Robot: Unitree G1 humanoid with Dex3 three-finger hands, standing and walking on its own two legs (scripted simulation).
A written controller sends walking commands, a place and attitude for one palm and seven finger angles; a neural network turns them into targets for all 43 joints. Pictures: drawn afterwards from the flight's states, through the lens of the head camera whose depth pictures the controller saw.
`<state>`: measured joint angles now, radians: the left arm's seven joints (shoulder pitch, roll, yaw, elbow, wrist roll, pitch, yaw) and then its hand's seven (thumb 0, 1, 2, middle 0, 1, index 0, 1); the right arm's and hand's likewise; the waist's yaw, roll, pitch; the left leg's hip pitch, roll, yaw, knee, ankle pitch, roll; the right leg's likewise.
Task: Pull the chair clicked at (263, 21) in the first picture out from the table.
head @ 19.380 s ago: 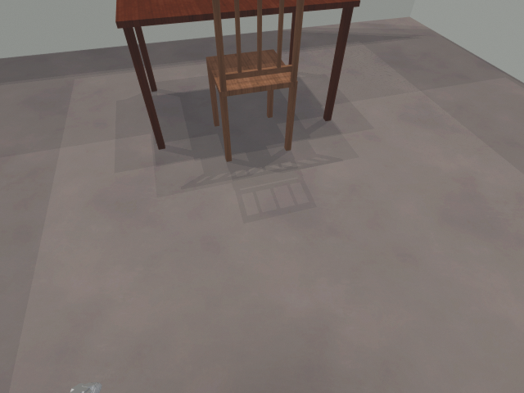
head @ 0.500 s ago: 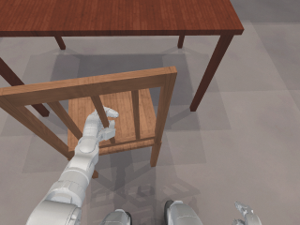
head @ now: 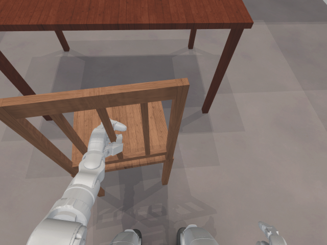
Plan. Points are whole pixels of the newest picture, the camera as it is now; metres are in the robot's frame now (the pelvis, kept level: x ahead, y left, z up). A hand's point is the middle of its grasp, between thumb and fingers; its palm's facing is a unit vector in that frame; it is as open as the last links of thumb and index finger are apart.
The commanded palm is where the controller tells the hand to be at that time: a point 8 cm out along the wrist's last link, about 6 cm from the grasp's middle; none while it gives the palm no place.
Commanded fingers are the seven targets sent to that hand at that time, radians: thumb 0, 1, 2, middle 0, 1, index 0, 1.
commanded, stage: step backward, pulling the chair out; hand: left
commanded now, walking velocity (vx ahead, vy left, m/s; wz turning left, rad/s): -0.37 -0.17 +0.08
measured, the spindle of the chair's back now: (112, 137) +0.40 +0.15 -0.07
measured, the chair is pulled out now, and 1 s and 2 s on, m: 0.29 0.57 0.62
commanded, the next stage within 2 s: stop walking, hand still on the chair in 0.70 s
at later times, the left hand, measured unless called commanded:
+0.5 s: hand (121, 193) +0.24 +0.10 -0.06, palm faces +0.00 -0.98 -0.18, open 4.9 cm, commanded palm +0.22 +0.15 -0.05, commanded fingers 0.00 0.90 0.90 -0.50 -1.45 -0.50 -1.45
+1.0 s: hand out of the picture +0.10 +0.08 -0.05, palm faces +0.02 -0.99 -0.16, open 4.9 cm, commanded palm +0.08 +0.13 -0.04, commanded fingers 0.00 0.90 0.90 -0.50 -1.45 -0.50 -1.45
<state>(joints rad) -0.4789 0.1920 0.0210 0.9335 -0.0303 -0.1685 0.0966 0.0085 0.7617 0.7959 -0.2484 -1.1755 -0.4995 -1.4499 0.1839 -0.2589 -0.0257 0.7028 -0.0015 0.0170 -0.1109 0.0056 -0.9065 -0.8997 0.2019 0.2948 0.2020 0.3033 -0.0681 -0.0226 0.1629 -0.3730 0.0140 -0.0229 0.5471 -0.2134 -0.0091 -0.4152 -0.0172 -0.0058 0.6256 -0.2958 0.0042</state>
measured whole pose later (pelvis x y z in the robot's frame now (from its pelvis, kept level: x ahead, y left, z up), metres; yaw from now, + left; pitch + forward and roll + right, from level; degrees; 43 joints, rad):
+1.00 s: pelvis -0.25 -0.03 +0.00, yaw +5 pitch +0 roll +2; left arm -0.43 0.11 0.00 0.85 -0.04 -0.09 0.11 0.03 0.75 0.81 -0.24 -1.19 -0.50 -1.45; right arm 0.21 -0.30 -0.03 0.71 0.02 -0.01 -0.13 0.01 -0.91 -0.90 0.20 0.29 0.20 0.30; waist -0.08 -0.01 0.17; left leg -0.18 0.00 0.02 0.49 -0.29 -0.01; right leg -0.41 -0.09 -0.03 0.57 -0.15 0.02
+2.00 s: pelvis -0.24 -0.03 +0.00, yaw +4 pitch +4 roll +1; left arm -0.10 0.13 -0.09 0.58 -0.04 -0.08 0.08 0.02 0.46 0.69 -0.33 -1.31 -0.50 -1.45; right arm 0.25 -0.23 0.00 0.66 0.05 -0.04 -0.03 0.01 -0.91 -0.90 0.20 0.30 0.20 0.30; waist -0.06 0.00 -0.02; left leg -0.31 0.03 0.02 0.59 -0.36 -0.03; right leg -0.45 -0.04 -0.05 0.59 -0.22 0.00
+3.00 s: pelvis -0.22 -0.02 -0.03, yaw +7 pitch +9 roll +0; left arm 0.30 0.16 -0.14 0.00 -0.03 0.15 0.04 -0.01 -0.54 0.20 -0.01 0.00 -0.01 0.00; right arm 0.25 -0.25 0.02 0.50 0.03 -0.10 -0.07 0.01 -0.90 -0.90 0.20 0.30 0.20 0.30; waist -0.04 0.04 -0.09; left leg -0.51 0.01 -0.03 0.86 -0.50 -0.02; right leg -0.63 -0.07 -0.08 0.84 -0.37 0.01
